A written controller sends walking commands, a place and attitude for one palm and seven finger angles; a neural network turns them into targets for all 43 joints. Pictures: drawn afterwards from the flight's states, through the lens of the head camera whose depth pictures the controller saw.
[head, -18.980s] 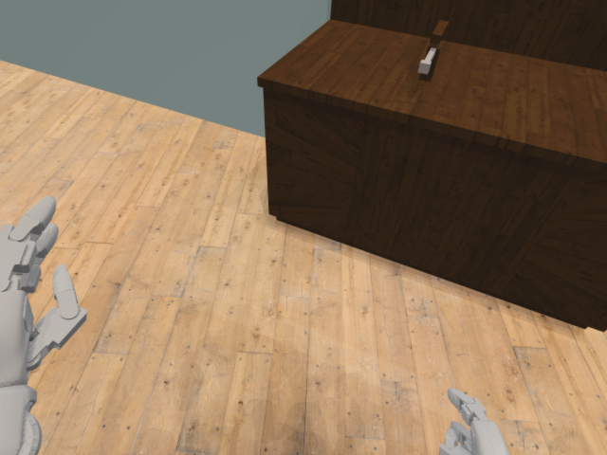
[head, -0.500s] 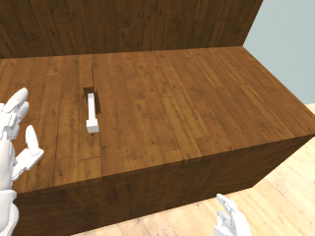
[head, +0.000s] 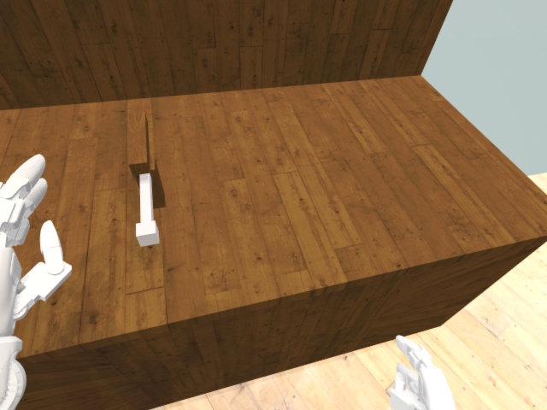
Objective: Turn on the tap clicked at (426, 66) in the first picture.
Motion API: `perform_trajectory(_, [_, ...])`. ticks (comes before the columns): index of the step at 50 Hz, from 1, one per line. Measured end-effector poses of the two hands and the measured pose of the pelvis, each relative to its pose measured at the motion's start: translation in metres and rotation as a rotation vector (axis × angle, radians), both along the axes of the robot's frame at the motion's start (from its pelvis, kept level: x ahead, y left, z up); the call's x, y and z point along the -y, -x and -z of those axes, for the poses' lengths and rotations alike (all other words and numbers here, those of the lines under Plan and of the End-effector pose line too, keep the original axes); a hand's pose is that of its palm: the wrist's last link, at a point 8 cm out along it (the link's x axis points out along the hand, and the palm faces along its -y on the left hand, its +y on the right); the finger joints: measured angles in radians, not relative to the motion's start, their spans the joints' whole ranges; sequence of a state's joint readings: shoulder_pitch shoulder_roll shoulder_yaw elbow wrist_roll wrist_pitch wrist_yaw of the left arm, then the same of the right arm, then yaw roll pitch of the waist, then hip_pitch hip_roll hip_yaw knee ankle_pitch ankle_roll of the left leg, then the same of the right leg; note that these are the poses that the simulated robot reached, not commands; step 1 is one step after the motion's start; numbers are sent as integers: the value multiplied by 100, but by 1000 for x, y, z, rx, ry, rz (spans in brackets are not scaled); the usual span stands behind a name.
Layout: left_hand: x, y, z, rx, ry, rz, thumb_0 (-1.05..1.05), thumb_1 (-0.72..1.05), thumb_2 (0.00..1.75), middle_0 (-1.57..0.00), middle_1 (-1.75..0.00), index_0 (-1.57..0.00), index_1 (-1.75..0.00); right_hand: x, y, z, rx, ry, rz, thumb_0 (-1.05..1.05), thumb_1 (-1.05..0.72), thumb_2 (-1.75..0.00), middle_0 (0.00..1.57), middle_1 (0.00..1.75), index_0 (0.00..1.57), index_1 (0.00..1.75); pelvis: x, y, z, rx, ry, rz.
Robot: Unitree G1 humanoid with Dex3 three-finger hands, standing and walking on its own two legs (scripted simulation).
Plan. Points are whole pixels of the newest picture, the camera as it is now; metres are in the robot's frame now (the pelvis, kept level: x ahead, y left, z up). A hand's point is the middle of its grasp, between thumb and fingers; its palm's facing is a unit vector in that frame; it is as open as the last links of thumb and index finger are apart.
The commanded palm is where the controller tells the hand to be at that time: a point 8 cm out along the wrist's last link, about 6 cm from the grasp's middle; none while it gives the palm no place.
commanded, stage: look again from close up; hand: left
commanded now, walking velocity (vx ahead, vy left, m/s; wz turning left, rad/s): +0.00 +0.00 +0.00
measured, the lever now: (147, 233) +0.34 +0.23 +0.04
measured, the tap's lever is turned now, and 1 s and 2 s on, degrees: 0 0 0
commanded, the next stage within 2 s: shuffle to correct the standing spot in 0.32 s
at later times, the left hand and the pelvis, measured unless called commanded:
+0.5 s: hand (94, 267) +0.22 +0.22 +0.16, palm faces +0.36 -0.86 -0.37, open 7.4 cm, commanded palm +0.17 +0.26 +0.17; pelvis +0.01 -0.02 +0.00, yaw +0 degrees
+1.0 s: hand (138, 267) +0.23 +0.17 +0.16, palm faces +0.32 -0.86 -0.39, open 7.4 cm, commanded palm +0.17 +0.21 +0.17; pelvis +0.01 -0.07 +0.00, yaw -1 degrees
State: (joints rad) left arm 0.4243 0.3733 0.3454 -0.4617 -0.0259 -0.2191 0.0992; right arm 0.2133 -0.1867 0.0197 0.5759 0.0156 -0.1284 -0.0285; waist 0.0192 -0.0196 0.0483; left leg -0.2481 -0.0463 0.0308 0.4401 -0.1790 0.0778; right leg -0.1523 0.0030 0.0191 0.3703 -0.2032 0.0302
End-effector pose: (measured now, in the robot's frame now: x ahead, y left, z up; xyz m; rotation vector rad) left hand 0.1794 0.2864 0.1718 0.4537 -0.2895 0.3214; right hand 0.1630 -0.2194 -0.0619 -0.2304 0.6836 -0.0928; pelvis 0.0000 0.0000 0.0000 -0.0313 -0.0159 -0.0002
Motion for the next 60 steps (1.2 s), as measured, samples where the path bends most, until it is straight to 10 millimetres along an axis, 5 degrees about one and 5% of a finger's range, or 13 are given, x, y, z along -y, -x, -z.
perform_trajectory(39, [45,-13,-2,-36,29,15,2,89,90,-21,-30,-20,-30,37,-9,2,-18,-30,17,2,-90,-90,20,30,21,30,42,-6,-2,-17,-11,8])
perform_trajectory(60, [91,-12,0,-66,20,33,1,89,90,-21,-30,-21,-30,101,-1,14,-38,0,77,2,-90,-90,20,30,21,30,82,-7,7,-26,-5,9])
